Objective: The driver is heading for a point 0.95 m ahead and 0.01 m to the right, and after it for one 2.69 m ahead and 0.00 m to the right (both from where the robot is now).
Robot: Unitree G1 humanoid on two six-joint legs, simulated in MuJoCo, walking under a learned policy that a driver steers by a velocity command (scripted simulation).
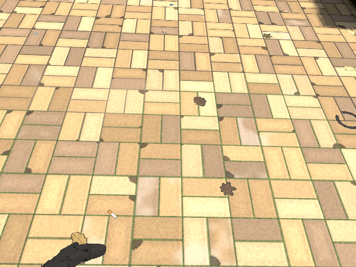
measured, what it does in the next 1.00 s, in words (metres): walks ahead: right foot, then left foot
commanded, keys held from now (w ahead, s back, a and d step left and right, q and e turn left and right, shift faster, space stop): w+q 0.22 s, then w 0.36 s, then w+e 0.42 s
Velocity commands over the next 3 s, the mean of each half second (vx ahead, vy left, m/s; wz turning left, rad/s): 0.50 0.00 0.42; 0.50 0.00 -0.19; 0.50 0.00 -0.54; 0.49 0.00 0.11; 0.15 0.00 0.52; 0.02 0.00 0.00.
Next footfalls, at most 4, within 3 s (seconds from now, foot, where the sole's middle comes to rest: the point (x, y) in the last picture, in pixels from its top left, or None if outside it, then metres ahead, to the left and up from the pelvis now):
0.28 right None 0.37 -0.11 -0.78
0.78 left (124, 254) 0.58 0.19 -0.78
1.28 right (192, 195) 0.85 -0.08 -0.78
1.82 left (163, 135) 1.20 0.06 -0.78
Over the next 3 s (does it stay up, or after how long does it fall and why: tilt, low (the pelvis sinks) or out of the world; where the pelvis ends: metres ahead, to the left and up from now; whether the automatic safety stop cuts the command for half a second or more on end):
stays up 1.28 -0.01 -0.01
